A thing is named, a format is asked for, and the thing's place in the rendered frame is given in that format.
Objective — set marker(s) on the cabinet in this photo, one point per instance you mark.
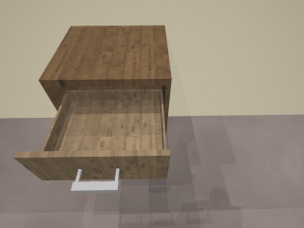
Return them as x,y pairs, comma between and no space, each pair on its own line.
110,58

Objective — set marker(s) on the handle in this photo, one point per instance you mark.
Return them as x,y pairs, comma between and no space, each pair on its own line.
90,187

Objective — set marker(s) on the drawer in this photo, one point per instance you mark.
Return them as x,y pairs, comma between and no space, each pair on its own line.
100,131

